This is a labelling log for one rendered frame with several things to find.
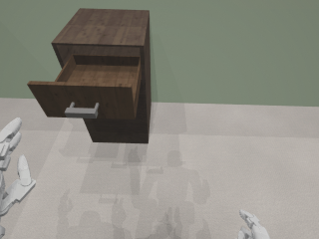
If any drawer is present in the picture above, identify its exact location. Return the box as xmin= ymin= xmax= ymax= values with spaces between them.
xmin=27 ymin=54 xmax=142 ymax=120

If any cabinet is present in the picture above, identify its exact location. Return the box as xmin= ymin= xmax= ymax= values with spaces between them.
xmin=51 ymin=8 xmax=152 ymax=144

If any left robot hand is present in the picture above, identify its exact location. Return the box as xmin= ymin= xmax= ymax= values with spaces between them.
xmin=0 ymin=118 xmax=36 ymax=222

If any handle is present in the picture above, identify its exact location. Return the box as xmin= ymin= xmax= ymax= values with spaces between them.
xmin=64 ymin=102 xmax=100 ymax=119

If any right robot hand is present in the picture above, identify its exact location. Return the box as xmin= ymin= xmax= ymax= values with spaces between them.
xmin=235 ymin=209 xmax=270 ymax=239

